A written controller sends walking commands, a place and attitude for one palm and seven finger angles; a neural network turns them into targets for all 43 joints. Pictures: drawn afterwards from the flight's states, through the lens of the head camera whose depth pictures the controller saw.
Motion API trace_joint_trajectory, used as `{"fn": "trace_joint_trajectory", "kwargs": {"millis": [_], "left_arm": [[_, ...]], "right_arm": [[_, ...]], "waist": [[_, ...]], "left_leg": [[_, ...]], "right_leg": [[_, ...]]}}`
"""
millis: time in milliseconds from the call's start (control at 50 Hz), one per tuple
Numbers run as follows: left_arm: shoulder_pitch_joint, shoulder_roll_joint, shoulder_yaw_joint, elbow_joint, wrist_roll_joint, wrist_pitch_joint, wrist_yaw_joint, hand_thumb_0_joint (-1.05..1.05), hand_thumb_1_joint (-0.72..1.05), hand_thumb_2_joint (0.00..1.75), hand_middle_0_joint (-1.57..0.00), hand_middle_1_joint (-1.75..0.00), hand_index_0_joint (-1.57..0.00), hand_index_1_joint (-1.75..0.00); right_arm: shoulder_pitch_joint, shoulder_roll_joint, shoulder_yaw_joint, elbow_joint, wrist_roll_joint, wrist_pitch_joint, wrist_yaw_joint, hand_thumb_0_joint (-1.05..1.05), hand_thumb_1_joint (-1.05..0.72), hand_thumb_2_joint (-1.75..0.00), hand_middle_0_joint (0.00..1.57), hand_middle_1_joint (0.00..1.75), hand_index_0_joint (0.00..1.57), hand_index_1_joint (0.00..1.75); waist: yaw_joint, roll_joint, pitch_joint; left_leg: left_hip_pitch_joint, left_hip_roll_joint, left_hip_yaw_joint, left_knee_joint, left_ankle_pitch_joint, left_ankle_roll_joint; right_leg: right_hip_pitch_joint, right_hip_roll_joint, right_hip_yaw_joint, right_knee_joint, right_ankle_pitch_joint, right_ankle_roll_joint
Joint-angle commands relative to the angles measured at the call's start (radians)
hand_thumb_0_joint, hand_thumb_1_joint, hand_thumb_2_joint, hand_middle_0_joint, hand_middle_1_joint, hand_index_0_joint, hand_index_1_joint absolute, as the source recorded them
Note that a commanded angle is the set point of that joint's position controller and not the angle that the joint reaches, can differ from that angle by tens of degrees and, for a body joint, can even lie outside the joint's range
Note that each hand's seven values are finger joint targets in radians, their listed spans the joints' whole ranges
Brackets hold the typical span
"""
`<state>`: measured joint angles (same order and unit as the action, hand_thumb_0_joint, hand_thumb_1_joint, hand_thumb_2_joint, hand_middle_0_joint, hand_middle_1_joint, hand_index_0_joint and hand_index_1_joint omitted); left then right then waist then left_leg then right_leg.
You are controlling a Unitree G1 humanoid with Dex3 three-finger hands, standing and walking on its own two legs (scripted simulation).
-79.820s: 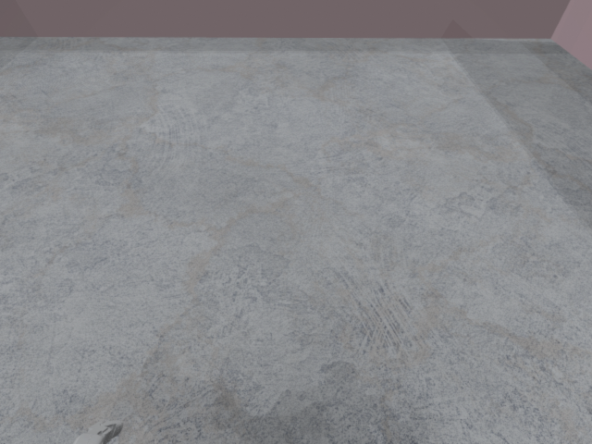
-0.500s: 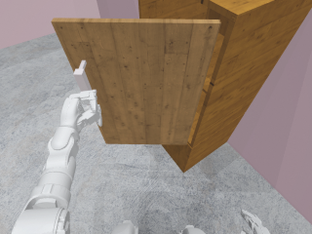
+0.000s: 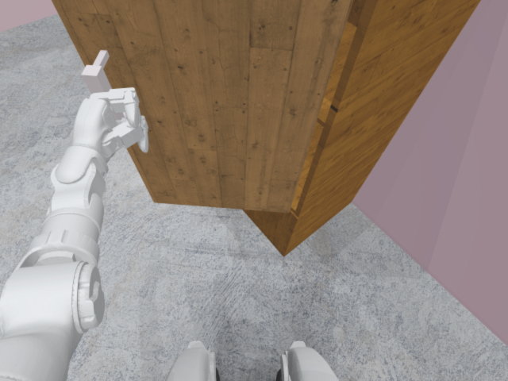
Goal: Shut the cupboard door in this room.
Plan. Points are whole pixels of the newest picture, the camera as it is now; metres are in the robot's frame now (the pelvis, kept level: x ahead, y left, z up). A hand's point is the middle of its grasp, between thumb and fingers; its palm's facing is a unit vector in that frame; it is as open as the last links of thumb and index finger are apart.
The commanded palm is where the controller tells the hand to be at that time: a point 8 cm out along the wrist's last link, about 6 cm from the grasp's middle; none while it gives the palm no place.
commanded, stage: push the door shut along its arc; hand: left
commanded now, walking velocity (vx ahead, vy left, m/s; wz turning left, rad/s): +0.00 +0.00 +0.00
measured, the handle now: (112, 95) +0.55 +0.21 +0.10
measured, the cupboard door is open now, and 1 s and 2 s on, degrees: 47 37 26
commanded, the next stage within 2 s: pull the fist back off the door in 1.22 s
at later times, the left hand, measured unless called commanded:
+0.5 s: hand (166, 101) +0.53 +0.12 +0.10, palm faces -0.30 -0.95 +0.00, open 3.1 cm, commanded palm +0.54 +0.18 +0.10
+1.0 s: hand (175, 86) +0.56 +0.11 +0.10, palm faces -0.37 -0.93 -0.01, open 3.3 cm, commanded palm +0.59 +0.14 +0.10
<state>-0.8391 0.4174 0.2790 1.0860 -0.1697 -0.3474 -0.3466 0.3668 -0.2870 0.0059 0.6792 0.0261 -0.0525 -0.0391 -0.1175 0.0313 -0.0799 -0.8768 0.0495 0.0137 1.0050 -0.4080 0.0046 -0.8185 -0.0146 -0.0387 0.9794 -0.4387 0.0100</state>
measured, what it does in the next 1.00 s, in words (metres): stands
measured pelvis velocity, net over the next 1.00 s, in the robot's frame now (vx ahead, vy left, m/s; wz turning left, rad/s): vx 0.00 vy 0.00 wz -0.02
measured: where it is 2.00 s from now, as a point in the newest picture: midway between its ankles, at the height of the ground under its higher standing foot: outside the picture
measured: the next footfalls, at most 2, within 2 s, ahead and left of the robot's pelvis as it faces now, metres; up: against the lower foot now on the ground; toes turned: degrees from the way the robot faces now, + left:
none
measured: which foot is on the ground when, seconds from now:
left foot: down 0.00-1.00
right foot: down 0.00-1.00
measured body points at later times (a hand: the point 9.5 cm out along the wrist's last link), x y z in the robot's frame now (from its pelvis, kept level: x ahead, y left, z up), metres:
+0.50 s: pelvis +0.00 +0.01 -0.01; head +0.13 +0.01 +0.42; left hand +0.54 +0.17 +0.10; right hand +0.00 -0.27 -0.12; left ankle +0.04 +0.12 -0.67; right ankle +0.02 -0.13 -0.67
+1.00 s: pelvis +0.00 +0.00 -0.02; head +0.16 +0.02 +0.40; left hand +0.58 +0.16 +0.11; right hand -0.02 -0.27 -0.12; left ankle +0.04 +0.12 -0.67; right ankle +0.02 -0.13 -0.67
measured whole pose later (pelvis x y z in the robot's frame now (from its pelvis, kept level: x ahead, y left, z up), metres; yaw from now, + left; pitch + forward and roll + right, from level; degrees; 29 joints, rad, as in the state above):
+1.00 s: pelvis +0.00 +0.00 -0.02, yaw -1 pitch +24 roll -4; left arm -1.29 0.61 0.24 1.33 -0.08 -0.20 -0.49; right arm 0.38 -0.29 0.03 0.70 -0.01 -0.09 -0.04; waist -0.24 0.05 -0.07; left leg -1.11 0.07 -0.02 1.13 -0.45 0.01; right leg -1.03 0.01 -0.06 1.06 -0.46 0.01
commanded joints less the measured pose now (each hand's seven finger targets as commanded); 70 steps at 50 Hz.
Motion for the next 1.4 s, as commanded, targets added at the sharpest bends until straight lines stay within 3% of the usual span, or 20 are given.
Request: {"fn": "trace_joint_trajectory", "kwargs": {"millis": [0,160,240,300,360,420,500,580,600,640,720,760,840,920,1040,1080,1160,1300,1320,1380], "left_arm": [[-0.522,0.241,0.036,-0.186,0.007,-0.052,-0.02,0.0,0.9,0.9,-1.3,-1.5,-1.3,-1.5],[-0.676,0.252,0.006,-0.091,0.012,-0.03,-0.057,0.0,0.9,0.9,-1.3,-1.5,-1.3,-1.5],[-0.721,0.327,0.049,-0.053,0.025,-0.016,-0.072,0.0,0.9,0.9,-1.3,-1.5,-1.3,-1.5],[-0.726,0.297,0.025,-0.097,0.033,-0.027,-0.085,0.0,0.9,0.9,-1.3,-1.5,-1.3,-1.5],[-0.745,0.262,0.003,-0.075,0.027,-0.009,-0.096,0.0,0.9,0.9,-1.3,-1.5,-1.3,-1.5],[-0.764,0.321,0.044,-0.04,0.036,0.023,-0.095,0.0,0.9,0.9,-1.3,-1.5,-1.3,-1.5],[-0.837,0.39,0.075,-0.01,0.062,0.036,-0.075,0.0,0.9,0.9,-1.3,-1.5,-1.3,-1.5],[-0.845,0.462,0.123,-0.077,0.075,0.004,-0.083,0.0,0.9,0.9,-1.3,-1.5,-1.3,-1.5],[-0.812,0.452,0.118,-0.079,0.081,0.006,-0.09,0.0,0.9,0.9,-1.3,-1.5,-1.3,-1.5],[-0.79,0.399,0.079,-0.029,0.081,0.032,-0.11,0.0,0.9,0.9,-1.3,-1.5,-1.3,-1.5],[-0.867,0.412,0.071,-0.018,0.075,0.066,-0.129,0.0,0.9,0.9,-1.3,-1.5,-1.3,-1.5],[-0.924,0.352,0.021,-0.027,0.067,0.07,-0.138,0.0,0.9,0.9,-1.3,-1.5,-1.3,-1.5],[-0.963,0.339,0.003,0.014,0.065,0.079,-0.15,0.0,0.9,0.9,-1.3,-1.5,-1.3,-1.5],[-1.038,0.306,-0.026,-0.019,0.062,0.071,-0.157,0.0,0.9,0.9,-1.3,-1.5,-1.3,-1.5],[-1.097,0.305,-0.041,0.049,0.081,0.097,-0.15,0.0,0.9,0.9,-1.3,-1.5,-1.3,-1.5],[-1.148,0.305,-0.048,-0.001,0.087,0.087,-0.145,0.0,0.9,0.9,-1.3,-1.5,-1.3,-1.5],[-1.183,0.251,-0.08,0.002,0.092,0.105,-0.144,0.0,0.9,0.9,-1.3,-1.5,-1.3,-1.5],[-1.222,0.275,-0.073,0.059,0.107,0.139,-0.144,0.0,0.9,0.9,-1.3,-1.5,-1.3,-1.5],[-1.226,0.34,0.139,0.026,0.051,0.157,0.059,0.0,0.9,0.9,-1.3,-1.5,-1.3,-1.5],[-1.136,0.199,0.104,0.073,0.1,0.169,0.292,0.0,0.9,0.9,-1.3,-1.5,-1.3,-1.5]], "right_arm": [[0.095,-0.166,-0.054,-0.077,0.002,-0.026,-0.012,0.0,-0.9,-0.9,0.2,0.3,0.2,0.3],[0.123,-0.177,-0.043,-0.061,-0.001,-0.032,-0.015,0.0,-0.9,-0.9,0.2,0.3,0.2,0.3],[0.135,-0.183,-0.04,-0.061,-0.004,-0.035,-0.012,0.0,-0.9,-0.9,0.2,0.3,0.2,0.3],[0.146,-0.181,-0.045,-0.061,-0.011,-0.04,-0.004,0.0,-0.9,-0.9,0.2,0.3,0.2,0.3],[0.168,-0.18,-0.045,-0.057,-0.012,-0.036,-0.002,0.0,-0.9,-0.9,0.2,0.3,0.2,0.3],[0.175,-0.191,-0.045,-0.059,-0.011,-0.024,-0.003,0.0,-0.9,-0.9,0.2,0.3,0.2,0.3],[0.181,-0.188,-0.036,-0.058,-0.015,-0.023,-0.005,0.0,-0.9,-0.9,0.2,0.3,0.2,0.3],[0.198,-0.186,-0.037,-0.066,-0.025,-0.027,-0.002,0.0,-0.9,-0.9,0.2,0.3,0.2,0.3],[0.2,-0.184,-0.04,-0.067,-0.027,-0.024,-0.001,0.0,-0.9,-0.9,0.2,0.3,0.2,0.3],[0.201,-0.183,-0.043,-0.064,-0.026,-0.019,0.002,0.0,-0.9,-0.9,0.2,0.3,0.2,0.3],[0.214,-0.192,-0.044,-0.056,-0.023,-0.013,-0.006,0.0,-0.9,-0.9,0.2,0.3,0.2,0.3],[0.22,-0.186,-0.042,-0.047,-0.024,-0.019,-0.009,0.0,-0.9,-0.9,0.2,0.3,0.2,0.3],[0.219,-0.191,-0.042,-0.019,-0.03,-0.03,-0.013,0.0,-0.9,-0.9,0.2,0.3,0.2,0.3],[0.221,-0.193,-0.043,0.001,-0.037,-0.049,-0.014,0.0,-0.9,-0.9,0.2,0.3,0.2,0.3],[0.217,-0.197,-0.034,0.021,-0.038,-0.062,-0.017,0.0,-0.9,-0.9,0.2,0.3,0.2,0.3],[0.224,-0.196,-0.038,0.028,-0.04,-0.071,-0.017,0.0,-0.9,-0.9,0.2,0.3,0.2,0.3],[0.23,-0.195,-0.039,0.04,-0.047,-0.076,-0.013,0.0,-0.9,-0.9,0.2,0.3,0.2,0.3],[0.234,-0.197,-0.03,0.048,-0.05,-0.08,-0.015,0.0,-0.9,-0.9,0.2,0.3,0.2,0.3],[0.297,-0.168,-0.013,0.003,-0.064,-0.084,0.001,0.0,-0.9,-0.9,0.2,0.3,0.2,0.3],[0.309,-0.156,-0.024,-0.003,-0.091,-0.077,0.049,0.0,-0.9,-0.9,0.2,0.3,0.2,0.3]], "waist": [[-0.041,0.064,-0.458],[-0.105,0.064,-0.41],[-0.105,0.08,-0.453],[-0.095,0.166,-0.545],[-0.12,0.117,-0.531],[-0.125,0.071,-0.503],[-0.137,0.086,-0.48],[-0.111,0.161,-0.622],[-0.102,0.168,-0.649],[-0.123,0.127,-0.598],[-0.154,0.083,-0.552],[-0.173,0.114,-0.528],[-0.191,0.122,-0.511],[-0.202,0.188,-0.56],[-0.225,0.186,-0.532],[-0.227,0.236,-0.603],[-0.242,0.255,-0.61],[-0.259,0.221,-0.591],[-0.203,0.257,-0.613],[-0.225,0.175,-0.595]], "left_leg": [[0.364,-0.029,-0.061,-0.109,0.219,0.02],[0.313,-0.027,-0.072,-0.082,0.172,0.03],[0.283,-0.023,-0.074,-0.059,0.18,0.028],[0.384,-0.018,-0.087,-0.039,0.273,0.019],[0.388,-0.017,-0.094,-0.028,0.305,0.026],[0.321,-0.015,-0.088,-0.025,0.271,0.029],[0.259,-0.019,-0.078,-0.008,0.233,0.034],[0.33,-0.019,-0.08,0.017,0.362,0.027],[0.352,-0.018,-0.081,0.021,0.402,0.025],[0.326,-0.017,-0.076,0.026,0.376,0.027],[0.276,-0.02,-0.069,0.023,0.321,0.037],[0.306,-0.023,-0.075,0.024,0.333,0.038],[0.302,-0.018,-0.082,0.039,0.303,0.037],[0.366,-0.013,-0.096,0.057,0.335,0.033],[0.309,-0.011,-0.098,0.079,0.28,0.037],[0.369,-0.006,-0.106,0.093,0.336,0.035],[0.402,-0.008,-0.119,0.1,0.356,0.035],[0.338,-0.01,-0.114,0.113,0.316,0.038],[0.266,0.008,-0.125,0.091,0.297,0.025],[0.244,0.012,-0.145,0.073,0.278,0.017]], "right_leg": [[0.071,0.047,0.011,-0.134,0.237,-0.03],[-0.014,0.054,0.01,-0.13,0.179,-0.031],[-0.015,0.051,0.016,-0.112,0.183,-0.029],[-0.056,0.053,0.005,-0.088,0.225,-0.036],[-0.074,0.061,-0.004,-0.087,0.244,-0.035],[-0.059,0.061,-0.001,-0.088,0.239,-0.03],[-0.062,0.061,0.008,-0.085,0.214,-0.028],[-0.021,0.063,0.01,-0.052,0.315,-0.033],[-0.012,0.065,0.009,-0.046,0.348,-0.034],[-0.033,0.068,0.004,-0.056,0.339,-0.027],[-0.029,0.073,0.006,-0.076,0.319,-0.023],[-0.072,0.074,-0.001,-0.076,0.311,-0.028],[-0.129,0.074,-0.005,-0.077,0.261,-0.029],[-0.194,0.073,-0.013,-0.061,0.246,-0.035],[-0.238,0.074,-0.023,-0.043,0.198,-0.036],[-0.261,0.074,-0.023,-0.026,0.22,-0.037],[-0.306,0.079,-0.039,-0.014,0.213,-0.042],[-0.305,0.082,-0.045,-0.007,0.203,-0.041],[-0.247,0.066,-0.022,-0.022,0.197,-0.036],[-0.26,0.062,-0.041,-0.004,0.183,-0.017]]}}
